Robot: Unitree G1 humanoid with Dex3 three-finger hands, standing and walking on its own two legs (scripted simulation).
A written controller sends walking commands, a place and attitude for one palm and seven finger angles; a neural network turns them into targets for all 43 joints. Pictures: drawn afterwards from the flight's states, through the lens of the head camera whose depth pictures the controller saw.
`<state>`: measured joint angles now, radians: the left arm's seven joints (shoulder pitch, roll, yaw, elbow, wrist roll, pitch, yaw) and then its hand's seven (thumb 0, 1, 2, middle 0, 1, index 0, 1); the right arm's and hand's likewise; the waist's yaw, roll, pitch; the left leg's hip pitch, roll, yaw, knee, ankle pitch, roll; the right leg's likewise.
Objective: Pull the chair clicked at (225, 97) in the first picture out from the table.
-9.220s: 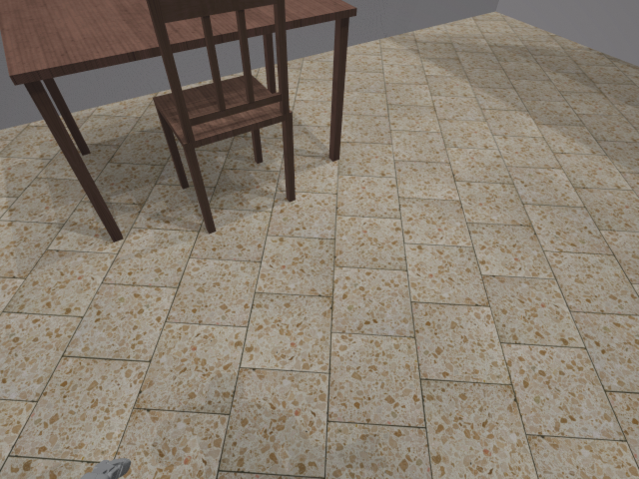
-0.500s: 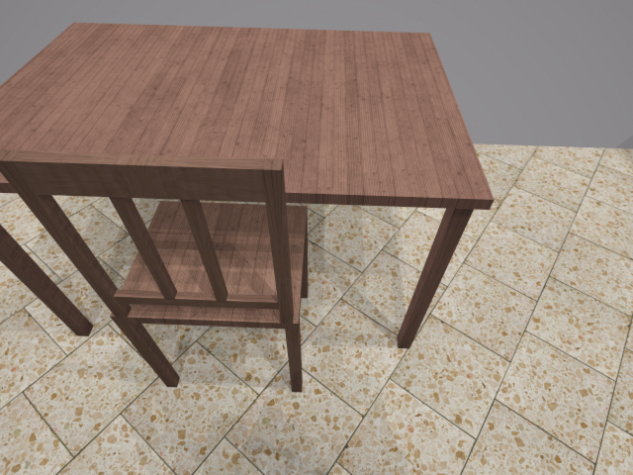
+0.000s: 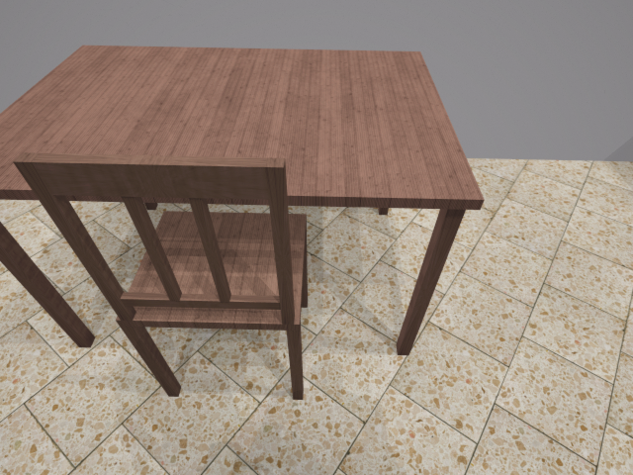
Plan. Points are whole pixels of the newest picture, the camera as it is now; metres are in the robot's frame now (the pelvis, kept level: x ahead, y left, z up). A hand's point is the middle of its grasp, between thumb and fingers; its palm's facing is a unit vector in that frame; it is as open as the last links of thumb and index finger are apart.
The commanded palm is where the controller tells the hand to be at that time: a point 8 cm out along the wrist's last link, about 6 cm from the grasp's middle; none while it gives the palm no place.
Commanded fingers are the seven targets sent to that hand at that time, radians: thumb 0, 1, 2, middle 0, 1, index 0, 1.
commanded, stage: look again from close up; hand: left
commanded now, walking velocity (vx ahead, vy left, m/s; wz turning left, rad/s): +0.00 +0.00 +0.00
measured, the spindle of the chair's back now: (156, 252) +0.51 +0.34 -0.08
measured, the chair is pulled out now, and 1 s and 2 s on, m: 0.00 0.00 0.00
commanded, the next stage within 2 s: shuffle to correct the standing spot in 1.46 s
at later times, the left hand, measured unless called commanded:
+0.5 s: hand out of the picture -0.03 +0.14 -0.18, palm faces +0.06 -0.99 -0.15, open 7.4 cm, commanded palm none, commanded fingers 0.00 0.90 0.90 -0.20 -0.30 -0.20 -0.30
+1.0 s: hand out of the picture -0.01 +0.15 -0.17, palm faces +0.07 -0.98 -0.16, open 7.4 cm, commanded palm none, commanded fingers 0.00 0.90 0.90 -0.20 -0.30 -0.20 -0.30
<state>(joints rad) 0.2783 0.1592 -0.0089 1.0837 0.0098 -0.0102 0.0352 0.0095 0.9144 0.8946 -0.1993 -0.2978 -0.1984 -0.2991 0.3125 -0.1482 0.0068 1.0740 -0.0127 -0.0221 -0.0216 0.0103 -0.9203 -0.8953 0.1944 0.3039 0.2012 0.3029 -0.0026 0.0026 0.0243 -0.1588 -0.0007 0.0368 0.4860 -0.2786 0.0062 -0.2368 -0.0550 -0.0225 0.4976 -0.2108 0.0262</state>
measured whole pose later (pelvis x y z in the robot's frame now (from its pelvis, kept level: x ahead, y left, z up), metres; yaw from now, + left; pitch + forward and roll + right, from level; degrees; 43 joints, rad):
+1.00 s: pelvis +0.00 -0.01 +0.00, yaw +0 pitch -2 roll +0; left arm 0.32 0.12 0.01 1.10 0.01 -0.02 0.04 0.01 0.92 0.89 -0.20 -0.30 -0.20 -0.30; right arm 0.31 -0.11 0.01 1.13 -0.01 -0.03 -0.03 0.01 -0.92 -0.90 0.19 0.30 0.20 0.30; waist 0.01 -0.01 0.03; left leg -0.16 0.01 0.02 0.46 -0.27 -0.01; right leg -0.24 -0.04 -0.04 0.47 -0.20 0.01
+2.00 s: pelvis +0.06 +0.02 +0.00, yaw -1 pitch +0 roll +0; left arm 0.36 0.13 0.04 1.09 0.02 0.00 0.02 0.01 0.91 0.89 -0.20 -0.30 -0.20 -0.30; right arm 0.42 -0.11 0.00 1.11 -0.03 -0.06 -0.04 0.00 -0.91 -0.90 0.19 0.30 0.20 0.30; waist -0.01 -0.03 0.02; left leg -0.10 -0.01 0.06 0.48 -0.37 0.04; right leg -0.37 -0.05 -0.07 0.84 -0.49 -0.04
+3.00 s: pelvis +0.03 +0.02 +0.00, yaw +0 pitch -1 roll +1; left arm 0.20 0.32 0.02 1.02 0.01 0.00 0.02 0.01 0.91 0.89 -0.20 -0.30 -0.20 -0.30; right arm 0.26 -0.32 -0.02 1.03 -0.02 0.00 0.00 0.01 -0.91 -0.90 0.20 0.30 0.20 0.30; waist 0.00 0.01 0.03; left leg -0.13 -0.03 0.04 0.47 -0.32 0.03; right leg -0.33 -0.03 -0.07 0.46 -0.11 -0.02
